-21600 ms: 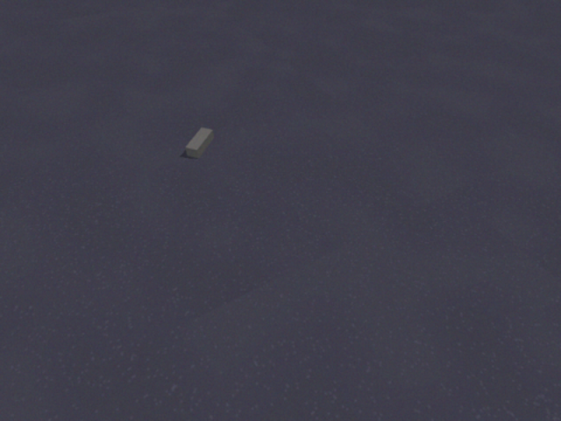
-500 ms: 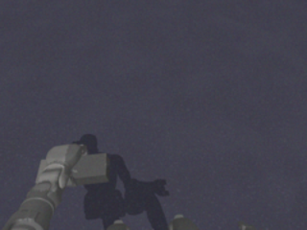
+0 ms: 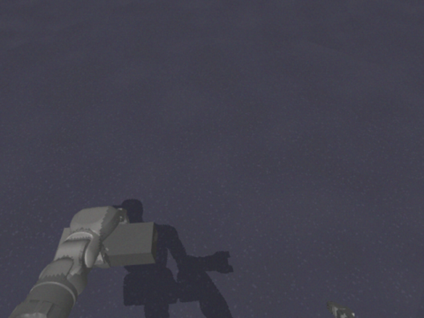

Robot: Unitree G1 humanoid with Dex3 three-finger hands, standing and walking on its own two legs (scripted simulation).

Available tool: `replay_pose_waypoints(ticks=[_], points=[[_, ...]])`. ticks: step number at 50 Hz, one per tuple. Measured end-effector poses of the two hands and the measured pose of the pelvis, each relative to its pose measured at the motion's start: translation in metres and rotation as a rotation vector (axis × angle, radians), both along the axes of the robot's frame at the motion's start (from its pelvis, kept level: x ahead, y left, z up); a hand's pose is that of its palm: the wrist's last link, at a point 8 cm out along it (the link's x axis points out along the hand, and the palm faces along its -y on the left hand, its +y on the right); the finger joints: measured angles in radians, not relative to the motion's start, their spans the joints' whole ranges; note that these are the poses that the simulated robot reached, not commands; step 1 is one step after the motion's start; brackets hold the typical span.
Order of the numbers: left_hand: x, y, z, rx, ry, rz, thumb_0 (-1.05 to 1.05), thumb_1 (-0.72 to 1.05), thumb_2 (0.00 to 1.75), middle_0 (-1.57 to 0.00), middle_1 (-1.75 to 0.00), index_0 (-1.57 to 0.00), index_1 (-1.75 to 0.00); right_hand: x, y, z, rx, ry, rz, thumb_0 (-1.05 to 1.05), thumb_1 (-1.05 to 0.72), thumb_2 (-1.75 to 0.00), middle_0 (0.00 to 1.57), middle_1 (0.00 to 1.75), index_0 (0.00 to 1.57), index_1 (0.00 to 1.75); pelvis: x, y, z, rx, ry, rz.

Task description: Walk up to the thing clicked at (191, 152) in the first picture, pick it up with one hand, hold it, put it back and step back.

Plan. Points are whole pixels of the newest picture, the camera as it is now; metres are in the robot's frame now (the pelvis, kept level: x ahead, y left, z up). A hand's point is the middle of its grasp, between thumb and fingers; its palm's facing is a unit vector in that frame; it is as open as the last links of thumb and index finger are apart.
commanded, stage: hold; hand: left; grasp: from above
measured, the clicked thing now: (110, 245) +0.32 +0.22 -0.11
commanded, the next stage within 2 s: crouch in 1.60 s
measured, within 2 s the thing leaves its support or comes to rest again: neither
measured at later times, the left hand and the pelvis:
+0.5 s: hand (104, 242) +0.29 +0.21 -0.04, palm faces -0.47 -0.04 -0.88, open 9.8 cm; pelvis +0.00 -0.01 +0.01, yaw +0 degrees
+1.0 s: hand (100, 251) +0.27 +0.21 -0.02, palm faces -0.47 -0.04 -0.88, open 9.8 cm; pelvis -0.02 -0.01 +0.02, yaw +0 degrees
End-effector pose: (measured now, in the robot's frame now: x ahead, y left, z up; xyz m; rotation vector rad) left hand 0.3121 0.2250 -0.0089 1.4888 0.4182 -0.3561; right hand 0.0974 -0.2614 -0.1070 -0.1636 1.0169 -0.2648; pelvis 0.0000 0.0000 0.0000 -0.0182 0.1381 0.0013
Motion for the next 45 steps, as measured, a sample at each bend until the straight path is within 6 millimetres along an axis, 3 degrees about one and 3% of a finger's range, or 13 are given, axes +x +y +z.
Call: replay_pose_waypoints(ticks=[16, 45], points=[[-0.002, -0.008, 0.020, 0.004, -0.003, -0.020, 0.00, 0.07, 0.38, -0.69, -0.50, -0.73, -0.45, 0.012, -0.006, 0.009, 0.008, -0.020, 0.001, 0.00, -0.89, -0.89, 0.20, 0.30, 0.20, 0.30, 0.005, -0.005, 0.008, 0.009, -0.037, -0.003], [-0.033, -0.017, 0.042, -0.003, -0.016, -0.030, 0.00, 0.06, 0.39, -0.70, -0.49, -0.74, -0.44, 0.018, -0.003, 0.023, 0.023, -0.091, 0.035, 0.01, -0.90, -0.89, 0.20, 0.30, 0.20, 0.30, -0.014, -0.010, 0.018, 0.019, -0.117, -0.005]])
